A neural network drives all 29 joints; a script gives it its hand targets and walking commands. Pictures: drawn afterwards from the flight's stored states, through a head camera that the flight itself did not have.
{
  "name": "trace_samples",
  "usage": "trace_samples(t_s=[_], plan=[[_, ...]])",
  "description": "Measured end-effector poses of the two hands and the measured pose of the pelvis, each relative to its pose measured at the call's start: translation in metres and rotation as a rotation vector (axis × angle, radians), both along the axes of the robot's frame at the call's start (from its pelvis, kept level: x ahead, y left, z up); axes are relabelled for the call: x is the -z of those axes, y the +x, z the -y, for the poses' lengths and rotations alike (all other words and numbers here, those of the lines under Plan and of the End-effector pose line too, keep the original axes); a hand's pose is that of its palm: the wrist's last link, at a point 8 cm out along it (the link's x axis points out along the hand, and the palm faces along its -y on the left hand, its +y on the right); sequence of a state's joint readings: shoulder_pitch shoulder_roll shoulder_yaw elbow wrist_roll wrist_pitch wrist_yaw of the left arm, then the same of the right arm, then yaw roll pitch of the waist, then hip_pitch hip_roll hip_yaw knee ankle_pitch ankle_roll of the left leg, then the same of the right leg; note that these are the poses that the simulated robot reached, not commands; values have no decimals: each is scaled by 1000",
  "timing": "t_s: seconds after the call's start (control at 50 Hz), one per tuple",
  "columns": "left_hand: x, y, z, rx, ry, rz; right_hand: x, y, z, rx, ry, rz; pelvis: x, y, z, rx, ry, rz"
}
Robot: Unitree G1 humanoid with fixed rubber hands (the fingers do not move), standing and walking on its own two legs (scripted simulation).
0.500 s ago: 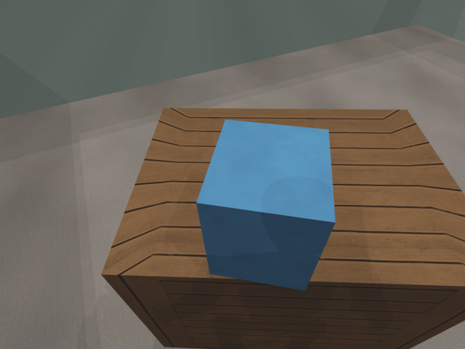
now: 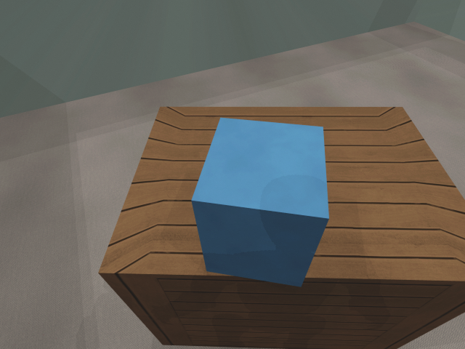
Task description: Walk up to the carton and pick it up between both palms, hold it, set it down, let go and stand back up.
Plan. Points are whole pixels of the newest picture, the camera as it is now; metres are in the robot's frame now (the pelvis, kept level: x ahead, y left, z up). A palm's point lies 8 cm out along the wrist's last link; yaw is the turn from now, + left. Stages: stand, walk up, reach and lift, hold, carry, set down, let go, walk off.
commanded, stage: stand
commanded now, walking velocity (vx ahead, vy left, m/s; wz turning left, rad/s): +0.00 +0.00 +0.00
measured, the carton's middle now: (261, 203) +0.39 -0.01 +0.02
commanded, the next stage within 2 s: none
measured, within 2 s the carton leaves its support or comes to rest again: neither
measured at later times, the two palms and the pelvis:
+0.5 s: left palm out of the picture +0.08 +0.30 -0.12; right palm out of the picture +0.08 -0.31 -0.11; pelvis +0.00 +0.00 +0.00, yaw +0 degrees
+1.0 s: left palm out of the picture +0.09 +0.30 -0.12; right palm out of the picture +0.08 -0.31 -0.11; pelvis +0.01 +0.00 +0.00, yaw +0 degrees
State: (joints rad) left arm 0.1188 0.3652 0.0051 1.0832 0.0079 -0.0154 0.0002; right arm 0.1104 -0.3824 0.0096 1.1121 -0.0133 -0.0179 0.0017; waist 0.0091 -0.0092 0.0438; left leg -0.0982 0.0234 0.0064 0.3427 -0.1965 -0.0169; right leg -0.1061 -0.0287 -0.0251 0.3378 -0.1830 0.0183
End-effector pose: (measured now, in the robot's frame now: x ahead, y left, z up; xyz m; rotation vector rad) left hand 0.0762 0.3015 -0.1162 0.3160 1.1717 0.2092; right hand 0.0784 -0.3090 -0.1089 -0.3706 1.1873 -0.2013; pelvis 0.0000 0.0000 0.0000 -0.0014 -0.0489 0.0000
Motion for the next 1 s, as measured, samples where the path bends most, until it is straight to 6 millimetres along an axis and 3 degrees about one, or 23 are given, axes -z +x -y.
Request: trace_samples(t_s=[1.0], plan=[[0,10,2,8,1,-11,-1,5,3,10,-4,-7,-1,5,2,6,0,-6]])
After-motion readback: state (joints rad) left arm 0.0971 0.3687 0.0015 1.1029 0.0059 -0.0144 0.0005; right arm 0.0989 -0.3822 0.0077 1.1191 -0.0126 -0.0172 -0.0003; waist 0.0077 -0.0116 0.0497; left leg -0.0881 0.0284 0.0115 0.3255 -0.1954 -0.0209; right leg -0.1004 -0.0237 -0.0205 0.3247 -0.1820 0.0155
